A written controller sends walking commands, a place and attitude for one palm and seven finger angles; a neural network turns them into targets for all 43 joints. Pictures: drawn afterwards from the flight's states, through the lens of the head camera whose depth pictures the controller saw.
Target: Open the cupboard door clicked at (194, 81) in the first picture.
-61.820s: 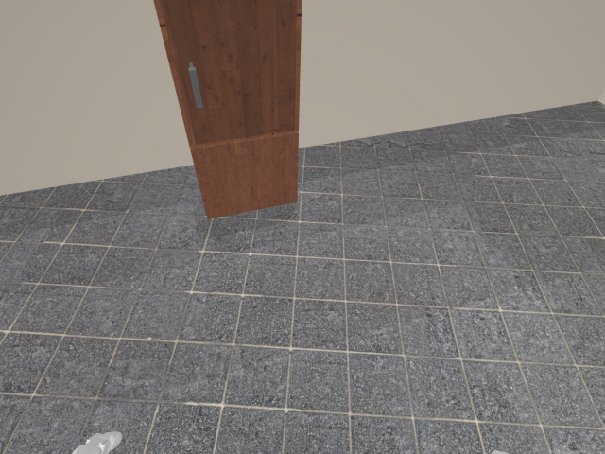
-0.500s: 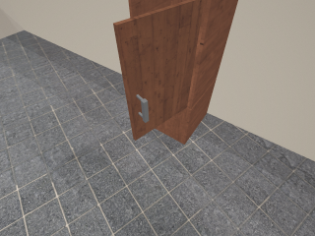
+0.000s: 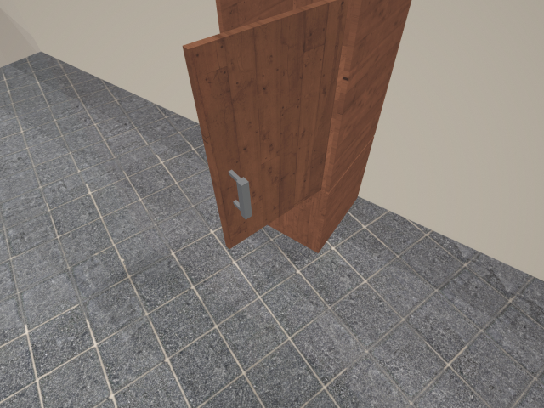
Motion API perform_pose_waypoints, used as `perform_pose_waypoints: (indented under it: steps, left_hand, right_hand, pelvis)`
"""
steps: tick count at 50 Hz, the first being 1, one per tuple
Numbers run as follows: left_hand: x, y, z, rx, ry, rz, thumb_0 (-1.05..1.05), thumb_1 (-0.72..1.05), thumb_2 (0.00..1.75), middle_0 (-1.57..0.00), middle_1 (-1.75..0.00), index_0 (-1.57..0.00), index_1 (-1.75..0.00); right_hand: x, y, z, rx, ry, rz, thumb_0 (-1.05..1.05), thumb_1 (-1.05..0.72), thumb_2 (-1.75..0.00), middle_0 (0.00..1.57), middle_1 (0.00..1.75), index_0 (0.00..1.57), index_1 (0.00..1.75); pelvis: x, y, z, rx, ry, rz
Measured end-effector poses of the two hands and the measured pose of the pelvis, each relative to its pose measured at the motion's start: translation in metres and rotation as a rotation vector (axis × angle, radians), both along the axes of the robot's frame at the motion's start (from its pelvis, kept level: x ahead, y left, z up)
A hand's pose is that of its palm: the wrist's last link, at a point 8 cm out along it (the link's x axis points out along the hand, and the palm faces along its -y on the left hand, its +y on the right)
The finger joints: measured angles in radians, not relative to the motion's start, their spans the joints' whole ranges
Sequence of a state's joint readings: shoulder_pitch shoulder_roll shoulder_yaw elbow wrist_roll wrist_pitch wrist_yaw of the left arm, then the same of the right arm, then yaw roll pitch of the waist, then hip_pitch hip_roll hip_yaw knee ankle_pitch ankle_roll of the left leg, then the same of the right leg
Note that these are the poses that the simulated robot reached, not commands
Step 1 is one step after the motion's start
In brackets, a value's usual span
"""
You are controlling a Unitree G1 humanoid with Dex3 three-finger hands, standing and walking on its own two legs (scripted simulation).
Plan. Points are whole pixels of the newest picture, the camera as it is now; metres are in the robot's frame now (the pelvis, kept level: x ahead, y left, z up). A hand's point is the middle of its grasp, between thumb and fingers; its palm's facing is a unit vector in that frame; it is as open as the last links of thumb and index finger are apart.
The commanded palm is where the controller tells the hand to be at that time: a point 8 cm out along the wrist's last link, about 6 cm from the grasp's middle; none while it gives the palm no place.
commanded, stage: stand and wait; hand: left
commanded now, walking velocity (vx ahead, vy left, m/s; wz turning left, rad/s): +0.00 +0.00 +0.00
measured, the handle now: (239, 194) +0.60 +0.12 -0.12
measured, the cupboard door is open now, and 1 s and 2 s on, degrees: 74 74 74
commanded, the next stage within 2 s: none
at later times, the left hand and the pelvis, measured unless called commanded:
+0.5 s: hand out of the picture +0.04 +0.20 -0.17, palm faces +0.01 -0.96 -0.26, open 7.4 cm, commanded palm none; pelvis +0.00 -0.01 +0.00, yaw +0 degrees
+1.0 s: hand out of the picture +0.03 +0.20 -0.17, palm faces +0.00 -0.97 -0.25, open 7.4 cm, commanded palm none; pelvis +0.00 +0.00 +0.00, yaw -1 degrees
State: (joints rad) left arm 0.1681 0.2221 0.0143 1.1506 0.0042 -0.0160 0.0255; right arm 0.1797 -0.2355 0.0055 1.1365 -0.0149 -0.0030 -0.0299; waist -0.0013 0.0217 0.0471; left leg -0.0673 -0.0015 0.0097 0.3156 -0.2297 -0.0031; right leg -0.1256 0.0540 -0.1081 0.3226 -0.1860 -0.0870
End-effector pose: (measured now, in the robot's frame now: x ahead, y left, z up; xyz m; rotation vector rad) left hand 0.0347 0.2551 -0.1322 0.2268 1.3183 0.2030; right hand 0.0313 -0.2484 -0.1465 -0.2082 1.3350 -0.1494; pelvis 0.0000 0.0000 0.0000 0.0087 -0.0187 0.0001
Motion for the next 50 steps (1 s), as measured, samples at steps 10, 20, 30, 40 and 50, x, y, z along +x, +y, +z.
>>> perform_pose_waypoints:
  steps: [10,20,30,40,50]
  left_hand:
    - [0.006,-0.01,-0.002,-0.012,-0.007,-0.006,0.01,0.9,0.9,-0.2,-0.3,-0.2,-0.3]
    - [0.001,-0.012,-0.003,-0.016,0.005,-0.003,0.01,0.9,0.9,-0.2,-0.3,-0.2,-0.3]
    - [-0.006,-0.01,-0.005,-0.02,0.024,-0.001,0.01,0.9,0.9,-0.2,-0.3,-0.2,-0.3]
    - [-0.01,-0.008,-0.006,-0.03,0.035,-0.001,0.01,0.9,0.9,-0.2,-0.3,-0.2,-0.3]
    - [-0.005,-0.004,-0.007,-0.032,0.027,-0.009,0.01,0.9,0.9,-0.2,-0.3,-0.2,-0.3]
  right_hand:
    - [-0.008,-0.005,0.0,-0.004,0.019,-0.016,0.0,-0.9,-0.9,0.2,0.3,0.2,0.3]
    - [-0.025,-0.003,-0.001,0.0,0.057,-0.033,0.0,-0.9,-0.9,0.2,0.3,0.2,0.3]
    - [-0.036,0.003,-0.001,0.006,0.078,-0.043,0.0,-0.9,-0.9,0.2,0.3,0.2,0.3]
    - [-0.035,0.01,0.0,0.012,0.077,-0.043,0.0,-0.9,-0.9,0.2,0.3,0.2,0.3]
    - [-0.025,0.014,0.001,0.007,0.052,-0.041,0.0,-0.9,-0.9,0.2,0.3,0.2,0.3]
  pelvis:
    - [0.002,-0.005,0.0,-0.001,-0.003,-0.005]
    - [0.002,-0.006,0.0,-0.004,-0.005,-0.007]
    - [0.001,-0.004,0.0,-0.005,-0.006,-0.01]
    - [0.001,0.001,0.0,-0.005,-0.002,-0.011]
    - [0.003,0.005,0.0,-0.005,-0.002,-0.013]
